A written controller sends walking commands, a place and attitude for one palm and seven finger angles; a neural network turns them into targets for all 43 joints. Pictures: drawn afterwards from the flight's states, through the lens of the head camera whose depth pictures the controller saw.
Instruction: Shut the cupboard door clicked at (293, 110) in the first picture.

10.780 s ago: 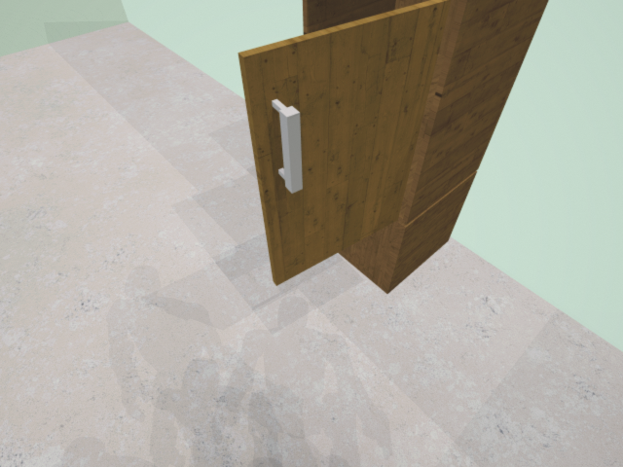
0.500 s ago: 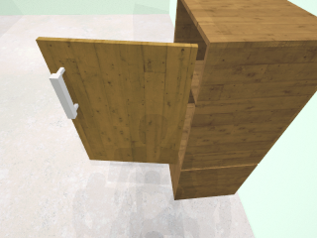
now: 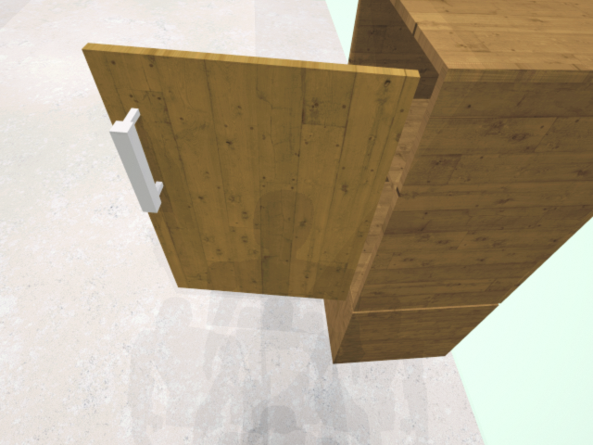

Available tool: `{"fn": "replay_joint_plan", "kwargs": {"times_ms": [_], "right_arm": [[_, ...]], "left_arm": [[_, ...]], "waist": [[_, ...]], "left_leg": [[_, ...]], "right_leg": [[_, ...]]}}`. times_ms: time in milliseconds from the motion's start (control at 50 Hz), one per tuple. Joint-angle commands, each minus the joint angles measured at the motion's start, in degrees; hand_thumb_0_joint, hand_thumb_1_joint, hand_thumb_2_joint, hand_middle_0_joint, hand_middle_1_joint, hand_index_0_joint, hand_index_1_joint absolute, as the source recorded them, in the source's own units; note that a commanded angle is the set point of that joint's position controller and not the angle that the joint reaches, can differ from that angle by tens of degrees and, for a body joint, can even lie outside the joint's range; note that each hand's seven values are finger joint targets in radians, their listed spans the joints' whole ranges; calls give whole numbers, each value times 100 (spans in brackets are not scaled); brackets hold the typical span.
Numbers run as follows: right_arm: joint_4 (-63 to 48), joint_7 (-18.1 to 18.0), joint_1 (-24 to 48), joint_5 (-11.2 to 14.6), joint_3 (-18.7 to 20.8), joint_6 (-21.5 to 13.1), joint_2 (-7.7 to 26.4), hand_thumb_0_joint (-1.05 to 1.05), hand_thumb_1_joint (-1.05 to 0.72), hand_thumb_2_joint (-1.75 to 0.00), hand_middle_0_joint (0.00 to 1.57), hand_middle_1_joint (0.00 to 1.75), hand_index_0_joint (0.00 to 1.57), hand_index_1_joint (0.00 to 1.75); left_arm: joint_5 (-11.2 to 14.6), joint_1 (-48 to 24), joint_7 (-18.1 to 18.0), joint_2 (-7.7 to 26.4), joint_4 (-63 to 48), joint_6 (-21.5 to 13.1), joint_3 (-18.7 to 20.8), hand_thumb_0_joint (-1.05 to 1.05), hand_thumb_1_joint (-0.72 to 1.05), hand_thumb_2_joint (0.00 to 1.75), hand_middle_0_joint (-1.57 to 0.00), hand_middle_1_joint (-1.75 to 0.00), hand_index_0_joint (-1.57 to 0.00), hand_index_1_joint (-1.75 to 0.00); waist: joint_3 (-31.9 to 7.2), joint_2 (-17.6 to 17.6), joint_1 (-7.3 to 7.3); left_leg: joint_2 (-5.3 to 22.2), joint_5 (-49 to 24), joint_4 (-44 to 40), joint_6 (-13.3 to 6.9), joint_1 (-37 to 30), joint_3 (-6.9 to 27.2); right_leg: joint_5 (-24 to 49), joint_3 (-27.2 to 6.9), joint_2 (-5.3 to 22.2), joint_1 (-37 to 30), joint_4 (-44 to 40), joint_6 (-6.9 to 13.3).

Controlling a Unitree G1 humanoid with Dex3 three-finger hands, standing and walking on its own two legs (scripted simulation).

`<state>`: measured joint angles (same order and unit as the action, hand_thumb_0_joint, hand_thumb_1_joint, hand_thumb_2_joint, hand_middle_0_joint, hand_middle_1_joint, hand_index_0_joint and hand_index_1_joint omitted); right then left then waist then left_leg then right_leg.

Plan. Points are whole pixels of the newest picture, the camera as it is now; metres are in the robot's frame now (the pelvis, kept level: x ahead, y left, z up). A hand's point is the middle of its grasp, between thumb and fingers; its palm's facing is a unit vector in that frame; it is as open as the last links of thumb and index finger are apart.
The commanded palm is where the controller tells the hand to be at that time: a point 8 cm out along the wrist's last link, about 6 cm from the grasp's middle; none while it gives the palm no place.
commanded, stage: shuffle to correct the standing spot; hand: left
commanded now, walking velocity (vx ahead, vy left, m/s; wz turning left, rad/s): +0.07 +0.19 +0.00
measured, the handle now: (143, 162) +0.47 +0.27 +0.10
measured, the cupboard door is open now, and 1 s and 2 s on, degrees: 82 82 82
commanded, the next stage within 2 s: come to a stop and stand still in 0.30 s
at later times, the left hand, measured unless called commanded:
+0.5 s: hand out of the picture +0.05 +0.27 -0.17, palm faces +0.04 -0.97 -0.23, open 7.4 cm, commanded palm none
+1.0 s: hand out of the picture +0.09 +0.29 -0.16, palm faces -0.04 -0.97 -0.22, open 7.4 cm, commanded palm none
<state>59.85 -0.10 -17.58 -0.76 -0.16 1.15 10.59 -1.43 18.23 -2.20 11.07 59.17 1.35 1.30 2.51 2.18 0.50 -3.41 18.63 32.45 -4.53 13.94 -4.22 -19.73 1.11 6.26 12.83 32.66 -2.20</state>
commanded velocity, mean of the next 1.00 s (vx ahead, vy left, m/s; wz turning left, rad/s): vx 0.00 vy -0.02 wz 0.00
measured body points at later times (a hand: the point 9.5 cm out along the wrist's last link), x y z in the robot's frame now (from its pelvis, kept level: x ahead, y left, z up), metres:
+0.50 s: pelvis +0.03 +0.08 +0.00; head +0.06 +0.09 +0.45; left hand +0.05 +0.33 -0.15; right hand +0.13 -0.16 -0.14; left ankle +0.06 +0.23 -0.71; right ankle +0.01 -0.10 -0.73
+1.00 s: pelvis +0.01 +0.11 +0.00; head +0.03 +0.10 +0.45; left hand +0.09 +0.34 -0.14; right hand +0.01 -0.14 -0.15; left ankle +0.06 +0.23 -0.72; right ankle +0.00 -0.01 -0.73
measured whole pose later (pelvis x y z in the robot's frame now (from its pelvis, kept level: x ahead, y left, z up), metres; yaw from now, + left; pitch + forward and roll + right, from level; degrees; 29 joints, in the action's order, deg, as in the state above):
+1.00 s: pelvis +0.01 +0.11 +0.00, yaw -2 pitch -1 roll +0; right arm 59.5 -1.6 -15.5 -0.9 1.8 2.6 11.9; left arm -1.4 13.0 -0.9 10.5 54.1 1.7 1.7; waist 3.1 -0.9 -1.8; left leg 3.5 19.8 36.0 0.4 20.2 -3.3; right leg -16.1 2.5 0.3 13.1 30.4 0.8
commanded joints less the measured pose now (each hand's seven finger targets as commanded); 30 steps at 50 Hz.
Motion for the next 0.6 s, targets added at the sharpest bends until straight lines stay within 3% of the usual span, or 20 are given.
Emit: {"fn": "replay_joint_plan", "kwargs": {"times_ms": [0, 20, 60, 120, 160, 180, 200, 220, 240, 260, 300, 340, 420, 460, 480, 500, 520, 540, 560, 580], "right_arm": [[-232, -101, -623, -30, 219, -134, 927, 0, -90, -90, 20, 30, 20, 30], [-239, -124, -651, -39, 192, -139, 916, 0, -90, -90, 20, 30, 20, 30], [-342, -136, -427, -52, 156, -124, 823, 0, -90, -90, 20, 30, 20, 30], [-487, -128, -48, -49, 153, -94, 839, 0, -90, -90, 20, 30, 20, 30], [-555, -119, 93, 1, 173, -90, 849, 0, -90, -90, 20, 30, 20, 30], [-599, -101, 112, 41, 178, -99, 776, 0, -90, -90, 20, 30, 20, 30], [-702, -73, 141, 68, 172, -94, 584, 0, -90, -90, 20, 30, 20, 30], [-801, -70, 268, 15, 236, -41, 589, 0, -90, -90, 20, 30, 20, 30], [-817, -69, 443, -31, 255, 27, 618, 0, -90, -90, 20, 30, 20, 30], [-820, -32, 523, -50, 270, 84, 588, 0, -90, -90, 20, 30, 20, 30], [-845, 65, 546, -43, 310, 141, 528, 0, -90, -90, 20, 30, 20, 30], [-923, 150, 576, -17, 300, 195, 366, 0, -90, -90, 20, 30, 20, 30], [-987, 189, 640, 53, 314, 101, 268, 0, -90, -90, 20, 30, 20, 30], [-762, 156, 14, 36, 333, -21, 368, 0, -90, -90, 20, 30, 20, 30], [-628, 127, -317, 22, 378, -95, 650, 0, -90, -90, 20, 30, 20, 30], [-618, 85, -545, -24, 483, -169, 1137, 0, -90, -90, 20, 30, 20, 30], [-693, 8, -500, -59, 491, -154, 1413, 0, -90, -90, 20, 30, 20, 30], [-780, -33, -174, -115, 445, -127, 1358, 0, -90, -90, 20, 30, 20, 30], [-756, -84, 177, -150, 382, -187, 1146, 0, -90, -90, 20, 30, 20, 30], [-750, -116, 439, -154, 332, -203, 1050, 0, -90, -90, 20, 30, 20, 30]], "left_arm": [[-14, -62, -46, 374, -501, -52, 89, 0, 90, 90, -20, -30, -20, -30], [13, -109, -47, 362, -518, -53, 79, 0, 90, 90, -20, -30, -20, -30], [51, -203, -38, 332, -533, -71, 100, 0, 90, 90, -20, -30, -20, -30], [57, 55, -27, 240, -475, -87, 107, 0, 90, 90, -20, -30, -20, -30], [58, 421, -68, 335, -382, -130, 141, 0, 90, 90, -20, -30, -20, -30], [36, 639, -104, 519, -343, -188, 177, 0, 90, 90, -20, -30, -20, -30], [-5, 865, -150, 970, -323, -235, 282, 0, 90, 90, -20, -30, -20, -30], [10, 926, -152, 1209, -313, -259, 336, 0, 90, 90, -20, -30, -20, -30], [12, 894, -204, 1144, -324, -281, 348, 0, 90, 90, -20, -30, -20, -30], [-5, 682, -244, 1057, -376, -290, 365, 0, 90, 90, -20, -30, -20, -30], [-26, 186, -221, 1076, -564, -262, 346, 0, 90, 90, -20, -30, -20, -30], [-64, -31, -169, 1111, -718, -269, 356, 0, 90, 90, -20, -30, -20, -30], [-113, -288, -30, 1338, -873, -173, 428, 0, 90, 90, -20, -30, -20, -30], [-86, -411, 1, 1266, -900, -101, 423, 0, 90, 90, -20, -30, -20, -30], [-50, -186, 18, 972, -891, -51, 334, 0, 90, 90, -20, -30, -20, -30], [-2, 90, 17, 469, -947, -1, 220, 0, 90, 90, -20, -30, -20, -30], [47, -5, -31, 400, -965, 41, 177, 0, 90, 90, -20, -30, -20, -30], [55, -11, -24, 430, -1007, 34, 195, 0, 90, 90, -20, -30, -20, -30], [42, -40, 6, 282, -873, -2, 157, 0, 90, 90, -20, -30, -20, -30], [35, 53, 33, 295, -679, -10, 174, 0, 90, 90, -20, -30, -20, -30]], "waist": [[8, -1266, -155], [-82, -1151, -160], [-105, -928, -66], [-122, -587, 143], [-243, -434, 335], [-346, 3, 417], [-465, 1083, 459], [-310, 1214, 474], [-135, 796, 461], [17, 949, 393], [122, 763, 199], [29, 924, 95], [-29, 1242, 94], [-280, 911, -188], [-578, -41, -260], [-743, -1765, -303], [-665, -2105, -394], [-310, -1337, -251], [-177, -1102, -115], [-182, -1454, -29]], "left_leg": [[1549, -2466, -1442, -431, -949, 1805], [1685, -3171, -1321, -654, -1210, 1787], [1655, -4030, -1096, -829, -1090, 1512], [1388, -4265, -882, -671, -706, 1036], [1215, -3517, -606, -417, -305, 885], [961, -2689, -220, -151, 224, 676], [362, -883, 600, 208, 1356, 217], [100, 1400, 1778, 447, 1828, 197], [321, 1441, 2599, 471, 1972, 625], [420, 1283, 3044, 491, 2158, 764], [527, 913, 3210, 573, 2142, 723], [500, 545, 2680, 657, 1721, 406], [259, -27, 1099, 710, 580, -247], [217, -741, -91, 711, -492, -393], [493, -977, -556, 725, -1095, -116], [1677, -1781, -1013, 375, -1265, 1493], [2337, -1746, -1631, -146, -490, 2457], [2535, -912, -1837, -525, 181, 2527], [2320, -956, -1860, -482, 245, 2353], [2178, -1319, -1716, -404, 224, 2169]], "right_leg": [[-1103, 351, -400, 1243, 1206, 265], [-1377, 247, -308, 1458, 1570, 272], [-1289, 247, -181, 1255, 1575, 302], [-394, 435, -215, 504, 693, 300], [583, 374, -81, -290, -280, 327], [1423, -109, 355, -990, -764, 476], [2914, -1622, 1569, -1808, -1034, 999], [4235, -2266, 2574, -1692, -1227, 1740], [4530, -2063, 2542, -1396, -1169, 1947], [4339, -1806, 2354, -1117, -1198, 1855], [4015, -951, 1904, -765, -1087, 1538], [3554, -350, 1534, -283, -1082, 1193], [1999, -30, 1084, 463, -999, 815], [1147, 169, 768, 772, -365, 520], [491, 311, 430, 902, 488, 345], [-1289, 570, -196, 1506, 1441, -1], [-2011, 0, -423, 1379, 2216, 15], [-1644, -258, -271, 1150, 2546, 171], [-1266, -239, -213, 1193, 2607, 204], [-983, -292, -208, 1172, 2680, 178]]}}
